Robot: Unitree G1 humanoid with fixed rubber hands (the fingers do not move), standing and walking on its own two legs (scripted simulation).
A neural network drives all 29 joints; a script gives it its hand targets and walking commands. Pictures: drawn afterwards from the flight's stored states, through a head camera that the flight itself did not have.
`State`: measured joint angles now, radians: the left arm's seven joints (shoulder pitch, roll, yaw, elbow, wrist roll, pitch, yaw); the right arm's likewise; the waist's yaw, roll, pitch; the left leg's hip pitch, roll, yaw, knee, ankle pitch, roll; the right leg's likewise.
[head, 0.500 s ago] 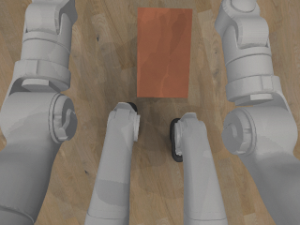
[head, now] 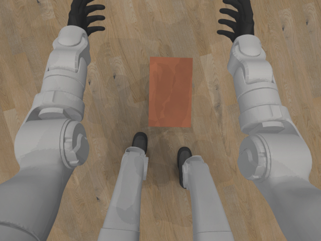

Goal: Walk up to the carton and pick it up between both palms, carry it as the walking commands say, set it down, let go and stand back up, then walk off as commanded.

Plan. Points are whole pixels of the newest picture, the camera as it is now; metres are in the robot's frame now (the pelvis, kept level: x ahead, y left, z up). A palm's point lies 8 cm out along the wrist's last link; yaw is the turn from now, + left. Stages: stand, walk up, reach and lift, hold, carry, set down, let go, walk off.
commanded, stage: let go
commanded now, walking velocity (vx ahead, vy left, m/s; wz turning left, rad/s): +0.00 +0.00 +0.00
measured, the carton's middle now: (167, 95) +0.43 +0.00 -0.52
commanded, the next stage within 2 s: stand in 1.24 s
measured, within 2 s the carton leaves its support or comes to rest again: neither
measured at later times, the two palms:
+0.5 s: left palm (42, 114) +0.34 +0.24 -0.02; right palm (304, 113) +0.38 -0.20 -0.01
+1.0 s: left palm (19, 208) +0.21 +0.23 +0.04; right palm out of the picture +0.27 -0.23 +0.06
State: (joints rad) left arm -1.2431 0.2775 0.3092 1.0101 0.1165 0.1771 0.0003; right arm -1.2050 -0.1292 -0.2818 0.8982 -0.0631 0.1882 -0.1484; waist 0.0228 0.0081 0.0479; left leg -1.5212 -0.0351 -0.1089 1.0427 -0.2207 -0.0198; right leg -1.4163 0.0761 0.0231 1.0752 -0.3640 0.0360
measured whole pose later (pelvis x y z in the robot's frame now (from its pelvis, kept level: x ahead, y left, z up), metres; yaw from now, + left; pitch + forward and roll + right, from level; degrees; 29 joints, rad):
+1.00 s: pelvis +0.06 -0.02 +0.11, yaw +4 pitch -2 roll +0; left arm 0.20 0.21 0.05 0.41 0.04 0.18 -0.07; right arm 0.15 -0.13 -0.15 0.44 -0.07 0.13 0.08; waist 0.02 -0.04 0.06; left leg -0.29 -0.05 -0.11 0.52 -0.20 -0.02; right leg -0.19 0.03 0.04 0.56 -0.33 -0.01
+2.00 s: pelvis +0.11 -0.02 +0.11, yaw +4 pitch +1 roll +1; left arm 0.21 0.29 0.05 0.69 0.04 0.00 0.04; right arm 0.15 -0.20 -0.14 0.76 -0.07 0.03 0.00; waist 0.02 -0.04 0.05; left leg -0.28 -0.05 -0.10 0.54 -0.27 -0.02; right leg -0.17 0.02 0.04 0.56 -0.39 -0.01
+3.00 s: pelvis +0.07 -0.01 +0.11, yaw +4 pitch -2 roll +0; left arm 0.21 0.29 0.05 0.86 0.04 -0.03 0.04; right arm 0.15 -0.22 -0.14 0.91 -0.07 0.01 -0.01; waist 0.02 -0.01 0.05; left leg -0.28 -0.05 -0.10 0.54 -0.22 -0.01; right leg -0.17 0.02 0.04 0.56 -0.35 -0.01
